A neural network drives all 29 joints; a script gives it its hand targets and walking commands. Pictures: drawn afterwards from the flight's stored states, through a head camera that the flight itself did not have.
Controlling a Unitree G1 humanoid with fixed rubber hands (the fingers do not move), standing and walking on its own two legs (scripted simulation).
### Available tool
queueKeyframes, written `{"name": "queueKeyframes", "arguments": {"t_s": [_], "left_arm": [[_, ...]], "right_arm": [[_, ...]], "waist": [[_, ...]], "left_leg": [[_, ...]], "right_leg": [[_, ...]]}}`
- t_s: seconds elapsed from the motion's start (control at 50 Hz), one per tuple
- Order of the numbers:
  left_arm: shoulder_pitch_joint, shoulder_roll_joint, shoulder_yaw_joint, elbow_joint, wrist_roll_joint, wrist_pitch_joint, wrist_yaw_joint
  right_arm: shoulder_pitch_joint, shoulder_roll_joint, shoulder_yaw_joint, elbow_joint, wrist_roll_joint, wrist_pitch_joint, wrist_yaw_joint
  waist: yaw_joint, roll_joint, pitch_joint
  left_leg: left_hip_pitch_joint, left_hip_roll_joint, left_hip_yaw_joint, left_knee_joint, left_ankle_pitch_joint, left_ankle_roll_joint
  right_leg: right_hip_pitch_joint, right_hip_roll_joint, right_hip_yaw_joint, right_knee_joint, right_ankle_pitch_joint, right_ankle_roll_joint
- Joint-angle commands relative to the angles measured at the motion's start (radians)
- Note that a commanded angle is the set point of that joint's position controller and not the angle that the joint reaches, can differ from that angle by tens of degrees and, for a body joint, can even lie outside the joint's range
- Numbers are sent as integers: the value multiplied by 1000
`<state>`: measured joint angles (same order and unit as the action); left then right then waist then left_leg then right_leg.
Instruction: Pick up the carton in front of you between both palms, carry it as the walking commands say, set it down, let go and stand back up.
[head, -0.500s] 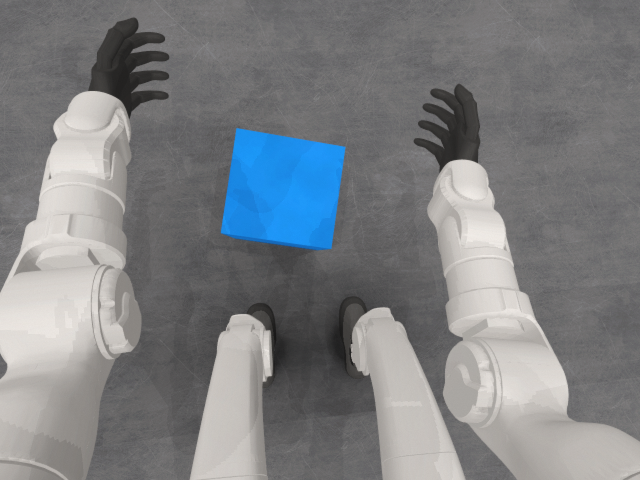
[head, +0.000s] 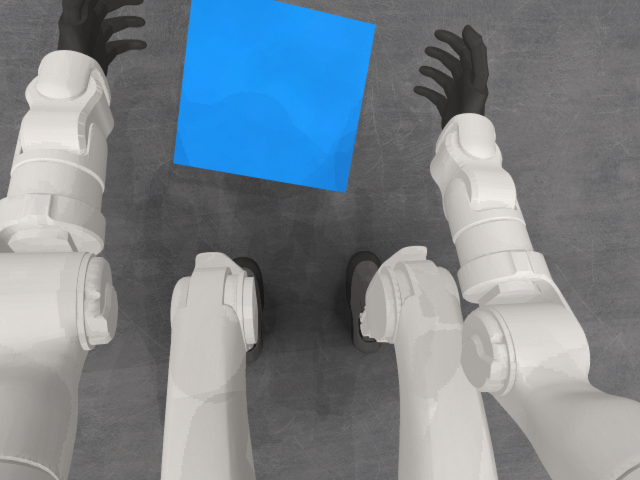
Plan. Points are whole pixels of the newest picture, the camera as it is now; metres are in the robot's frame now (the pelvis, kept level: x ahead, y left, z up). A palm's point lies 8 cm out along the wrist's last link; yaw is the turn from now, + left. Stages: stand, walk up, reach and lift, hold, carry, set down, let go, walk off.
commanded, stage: reach and lift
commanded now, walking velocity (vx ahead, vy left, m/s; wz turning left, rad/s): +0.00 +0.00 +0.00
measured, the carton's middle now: (273, 112) +0.49 +0.07 -0.34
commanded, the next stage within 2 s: none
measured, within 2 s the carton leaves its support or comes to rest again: leaves its support in 1.16 s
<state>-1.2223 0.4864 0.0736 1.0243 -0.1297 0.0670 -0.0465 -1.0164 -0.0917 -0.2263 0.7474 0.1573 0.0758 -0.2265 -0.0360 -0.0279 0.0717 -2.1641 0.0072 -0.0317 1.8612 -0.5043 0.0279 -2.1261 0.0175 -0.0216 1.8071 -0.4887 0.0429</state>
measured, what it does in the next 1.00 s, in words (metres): lowers itself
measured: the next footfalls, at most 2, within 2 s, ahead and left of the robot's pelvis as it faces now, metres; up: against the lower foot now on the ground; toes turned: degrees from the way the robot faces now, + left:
none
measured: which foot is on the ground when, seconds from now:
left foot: down 0.00-1.00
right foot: down 0.00-1.00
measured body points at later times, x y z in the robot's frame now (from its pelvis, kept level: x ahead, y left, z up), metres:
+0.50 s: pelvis -0.01 +0.00 -0.09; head +0.35 +0.07 +0.16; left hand +0.52 +0.23 -0.29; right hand +0.52 -0.14 -0.27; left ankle +0.10 +0.11 -0.43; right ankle +0.12 -0.13 -0.43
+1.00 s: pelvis -0.02 +0.00 -0.08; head +0.34 +0.07 +0.18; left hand +0.53 +0.21 -0.27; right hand +0.51 -0.09 -0.26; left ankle +0.10 +0.11 -0.43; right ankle +0.12 -0.13 -0.43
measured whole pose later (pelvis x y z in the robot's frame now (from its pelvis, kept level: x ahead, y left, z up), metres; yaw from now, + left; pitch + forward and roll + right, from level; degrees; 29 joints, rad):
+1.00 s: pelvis -0.02 +0.00 -0.08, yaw -1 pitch +37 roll -5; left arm -1.54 0.43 -0.14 1.36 -0.20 0.02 0.02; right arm -1.38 -0.08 -0.30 1.16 0.16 -0.03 -0.25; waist -0.01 -0.09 0.29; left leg -2.30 0.02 -0.04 2.16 -0.52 0.04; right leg -2.25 0.05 -0.02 2.09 -0.49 0.06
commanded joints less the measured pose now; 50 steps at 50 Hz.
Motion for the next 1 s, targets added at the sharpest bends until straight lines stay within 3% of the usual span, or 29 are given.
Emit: {"name": "queueKeyframes", "arguments": {"t_s": [0.0,0.16,0.22,0.32,0.42,0.5,0.6,0.72,0.8,0.88,0.9,0.98], "left_arm": [[-348,167,-13,-82,-36,-7,6],[-457,174,-77,117,-75,-21,16],[-477,179,-105,160,-81,-41,22],[-499,180,-128,142,-82,-74,37],[-501,165,-140,71,-93,-91,56],[-489,128,-155,39,-101,-82,57],[-438,85,-156,132,-93,-72,49],[-452,49,-176,187,-98,-84,52],[-503,-71,-227,188,-105,-95,50],[-550,-194,-239,205,-89,-87,30],[-625,-385,-297,156,-104,-82,5],[-696,-741,-290,150,-48,-44,-84]], "right_arm": [[-247,-87,16,-95,26,0,-23],[-402,-122,14,109,42,-21,-21],[-400,-98,35,236,76,-35,1],[-427,-95,67,310,136,-70,25],[-392,-79,115,309,201,-97,28],[-354,-78,114,302,200,-102,18],[-380,-111,62,331,122,-105,15],[-419,-74,74,315,98,-116,17],[-465,45,107,310,108,-124,25],[-481,99,32,350,16,-121,22],[-560,260,67,325,10,-119,48],[-732,581,64,320,-55,-75,154]], "waist": [[13,153,-1173],[-4,132,-920],[13,136,-851],[58,168,-875],[83,202,-982],[54,229,-991],[19,190,-817],[39,134,-787],[56,112,-787],[2,125,-750],[4,139,-759],[31,151,-719]], "left_leg": [[718,-14,3,-113,236,-19],[544,14,-30,-13,82,-3],[507,25,-45,14,94,-1],[549,34,-54,67,210,-5],[676,33,-51,99,313,-10],[727,27,-54,100,330,-16],[570,21,-74,85,258,-12],[476,11,-66,69,214,-1],[464,5,-58,58,184,6],[436,-11,-57,58,137,0],[450,-24,-58,53,143,3],[403,-53,-37,71,124,12]], "right_leg": [[523,51,-57,-39,181,32],[404,33,-57,93,81,26],[372,35,-50,139,96,26],[332,47,-44,196,167,24],[313,59,-49,223,228,25],[265,63,-61,218,221,20],[204,64,-60,206,161,23],[275,72,-55,197,167,28],[319,90,-51,187,168,29],[334,108,-55,185,154,20],[320,121,-55,185,153,8],[258,150,-73,228,120,0]]}}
